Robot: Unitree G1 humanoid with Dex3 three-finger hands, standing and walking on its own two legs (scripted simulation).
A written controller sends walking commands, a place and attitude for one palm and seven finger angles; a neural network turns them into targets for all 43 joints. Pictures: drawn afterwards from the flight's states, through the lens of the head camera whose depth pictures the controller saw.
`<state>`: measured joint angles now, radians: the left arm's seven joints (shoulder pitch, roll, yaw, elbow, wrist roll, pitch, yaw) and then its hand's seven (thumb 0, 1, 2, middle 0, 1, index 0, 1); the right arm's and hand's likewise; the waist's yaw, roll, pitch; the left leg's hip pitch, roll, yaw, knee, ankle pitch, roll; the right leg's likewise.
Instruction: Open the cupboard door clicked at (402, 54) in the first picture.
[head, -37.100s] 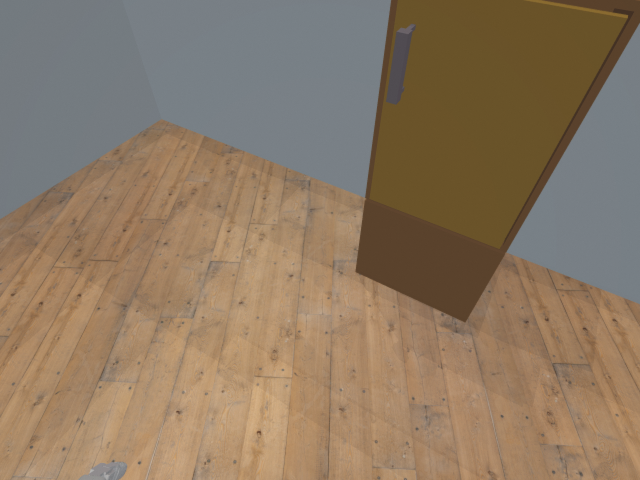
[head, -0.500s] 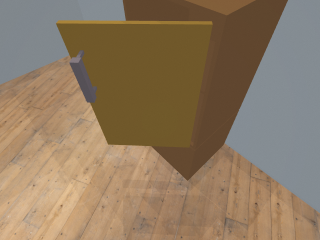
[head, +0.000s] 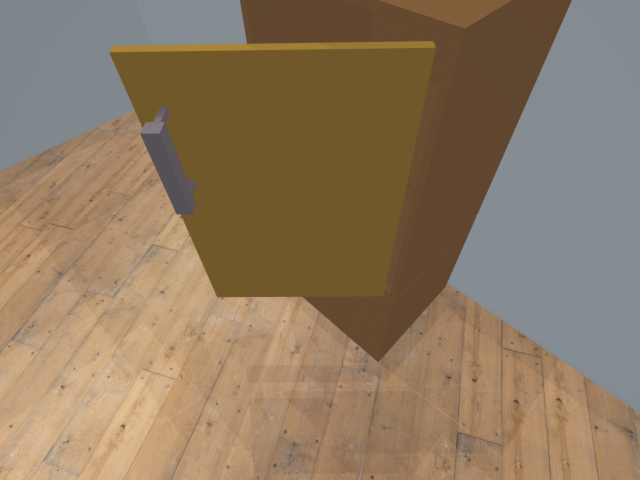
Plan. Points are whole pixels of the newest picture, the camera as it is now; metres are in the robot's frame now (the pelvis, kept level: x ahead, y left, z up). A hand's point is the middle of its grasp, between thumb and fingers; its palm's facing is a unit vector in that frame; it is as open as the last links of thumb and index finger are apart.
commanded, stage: come to a stop and stand still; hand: left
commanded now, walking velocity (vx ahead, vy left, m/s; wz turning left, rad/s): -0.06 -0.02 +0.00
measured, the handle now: (174, 162) +0.51 +0.25 +0.10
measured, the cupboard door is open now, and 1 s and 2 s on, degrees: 44 44 44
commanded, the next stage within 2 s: look again from close up in 0.76 s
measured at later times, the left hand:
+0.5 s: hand out of the picture +0.03 +0.14 -0.16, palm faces +0.03 -0.97 -0.22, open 7.4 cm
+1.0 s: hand out of the picture +0.00 +0.14 -0.17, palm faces +0.05 -0.97 -0.24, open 7.4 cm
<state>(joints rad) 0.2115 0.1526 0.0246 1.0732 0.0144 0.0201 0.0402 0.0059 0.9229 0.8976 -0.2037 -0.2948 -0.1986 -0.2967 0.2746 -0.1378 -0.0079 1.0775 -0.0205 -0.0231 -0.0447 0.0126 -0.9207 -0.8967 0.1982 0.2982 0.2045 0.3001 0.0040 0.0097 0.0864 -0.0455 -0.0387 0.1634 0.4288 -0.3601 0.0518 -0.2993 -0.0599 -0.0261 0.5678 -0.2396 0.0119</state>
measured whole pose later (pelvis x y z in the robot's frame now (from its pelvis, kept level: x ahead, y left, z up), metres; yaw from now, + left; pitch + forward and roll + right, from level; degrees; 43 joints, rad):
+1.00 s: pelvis -0.01 -0.04 +0.00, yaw +3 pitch -1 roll +0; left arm 0.25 0.15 0.00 1.11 0.01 -0.03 0.04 0.00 0.90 0.90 -0.21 -0.30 -0.20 -0.30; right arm 0.30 -0.18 -0.02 1.07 -0.02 -0.01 -0.02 0.00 -0.91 -0.90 0.20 0.30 0.20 0.30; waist -0.02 0.04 0.03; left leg -0.13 0.04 0.08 0.51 -0.36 -0.02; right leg -0.29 0.01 -0.11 0.50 -0.20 -0.06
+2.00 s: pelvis -0.03 -0.03 -0.06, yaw +7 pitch +10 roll -2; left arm 0.51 0.22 0.17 -0.04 -0.24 -0.44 -0.25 0.01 0.44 0.70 -0.24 -0.59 -0.23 -0.59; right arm 0.16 -0.26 -0.02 0.44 0.01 -0.25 -0.02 0.01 -0.90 -0.90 0.19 0.30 0.20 0.30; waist 0.05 -0.03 -0.09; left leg -0.64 0.02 0.00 1.03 -0.58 0.01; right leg -0.75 -0.05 -0.15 0.97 -0.39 -0.04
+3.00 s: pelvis -0.02 -0.02 -0.01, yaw +6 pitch +2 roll -1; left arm -0.09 0.44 0.43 0.29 -0.32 -0.07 -0.48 -0.01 -0.50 0.30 -0.30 -1.19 -0.30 -1.19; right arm 0.26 -0.27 0.09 0.61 0.04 -0.26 -0.09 0.01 -0.90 -0.90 0.20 0.30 0.21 0.30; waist 0.03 0.04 -0.03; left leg -0.27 0.00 0.03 0.65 -0.41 0.03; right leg -0.40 -0.04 -0.13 0.60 -0.24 -0.02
